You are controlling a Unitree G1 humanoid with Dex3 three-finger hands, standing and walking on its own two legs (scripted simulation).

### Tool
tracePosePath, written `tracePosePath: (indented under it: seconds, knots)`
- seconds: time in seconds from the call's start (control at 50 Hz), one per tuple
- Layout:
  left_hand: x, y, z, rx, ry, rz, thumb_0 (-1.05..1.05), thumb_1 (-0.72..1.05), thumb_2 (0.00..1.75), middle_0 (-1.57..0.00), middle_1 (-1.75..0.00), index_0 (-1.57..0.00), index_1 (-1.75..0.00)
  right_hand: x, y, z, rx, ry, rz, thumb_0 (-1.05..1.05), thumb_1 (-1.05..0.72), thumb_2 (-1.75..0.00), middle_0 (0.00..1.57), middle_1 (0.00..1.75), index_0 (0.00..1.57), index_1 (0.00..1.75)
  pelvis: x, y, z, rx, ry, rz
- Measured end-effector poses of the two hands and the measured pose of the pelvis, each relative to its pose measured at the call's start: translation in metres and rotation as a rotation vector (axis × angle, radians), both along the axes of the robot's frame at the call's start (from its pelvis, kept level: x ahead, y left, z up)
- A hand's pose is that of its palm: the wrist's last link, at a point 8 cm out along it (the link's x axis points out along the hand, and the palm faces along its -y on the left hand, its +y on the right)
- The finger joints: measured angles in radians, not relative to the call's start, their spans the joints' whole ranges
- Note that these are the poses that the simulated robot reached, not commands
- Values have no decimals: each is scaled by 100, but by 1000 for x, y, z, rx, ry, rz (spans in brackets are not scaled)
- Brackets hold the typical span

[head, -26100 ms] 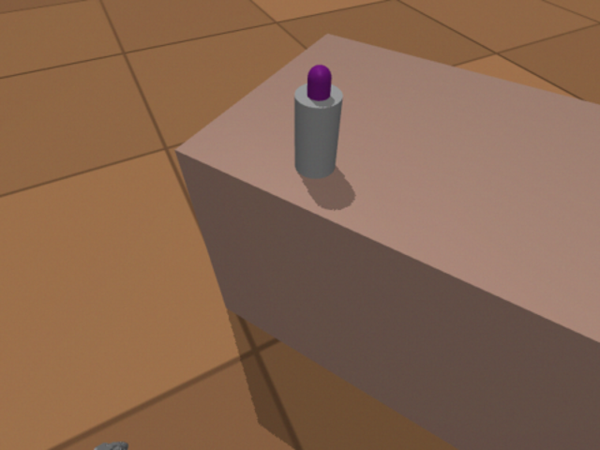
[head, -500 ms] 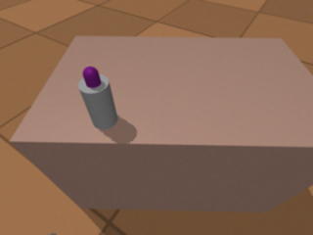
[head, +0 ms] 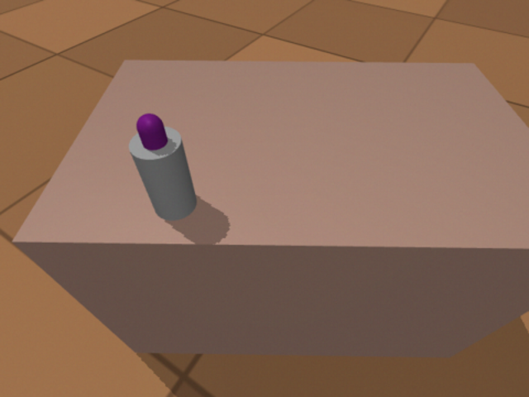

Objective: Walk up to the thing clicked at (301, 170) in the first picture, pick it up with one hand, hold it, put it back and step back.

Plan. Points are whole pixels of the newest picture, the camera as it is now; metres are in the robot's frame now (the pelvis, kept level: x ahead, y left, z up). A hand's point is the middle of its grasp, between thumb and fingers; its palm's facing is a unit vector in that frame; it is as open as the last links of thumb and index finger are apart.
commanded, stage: stand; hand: left
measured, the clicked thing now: (163, 166) +0.46 +0.20 +0.08
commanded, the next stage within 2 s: none
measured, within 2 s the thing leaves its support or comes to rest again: neither
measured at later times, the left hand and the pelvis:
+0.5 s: hand out of the picture +0.08 +0.25 -0.16, palm faces -0.03 -0.94 -0.35, open 7.8 cm; pelvis +0.01 +0.00 +0.00, yaw +0 degrees
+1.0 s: hand out of the picture +0.08 +0.25 -0.16, palm faces -0.03 -0.94 -0.35, open 7.4 cm; pelvis +0.01 +0.00 +0.00, yaw +0 degrees
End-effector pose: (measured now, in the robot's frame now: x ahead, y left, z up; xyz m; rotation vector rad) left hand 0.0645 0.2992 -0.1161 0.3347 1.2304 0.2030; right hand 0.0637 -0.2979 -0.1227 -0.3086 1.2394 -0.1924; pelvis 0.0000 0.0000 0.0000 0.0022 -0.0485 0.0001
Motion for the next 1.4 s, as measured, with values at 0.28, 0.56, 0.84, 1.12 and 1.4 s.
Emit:
tracePosePath:
  seconds: [0.28,0.56,0.84,1.12,1.4]
  knots:
    - [2,-2,-1,-2,7,-2,0,34,76,-20,-29,-19,-28,3,-2,1,-3,4,-4,1,-90,-90,20,30,20,30,3,-1,0,0,6,0]
    - [8,-3,-2,-9,-2,-3,1,86,89,-21,-30,-20,-30,8,-2,3,-8,-3,-5,1,-90,-90,20,30,20,30,6,-1,0,-1,5,-2]
    - [8,-1,-1,-7,1,-3,1,90,90,-21,-30,-20,-30,8,0,2,-3,2,-7,1,-90,-90,20,30,20,30,7,0,0,-1,7,-3]
    - [7,-1,-3,-9,11,-2,1,90,90,-21,-30,-20,-30,9,1,2,-5,6,-7,1,-90,-90,20,30,20,30,9,1,0,-1,10,-3]
    - [11,0,-2,-11,-3,-5,1,90,90,-21,-30,-20,-30,13,1,3,-6,-12,-8,1,-90,-90,20,30,20,30,9,2,0,0,6,-7]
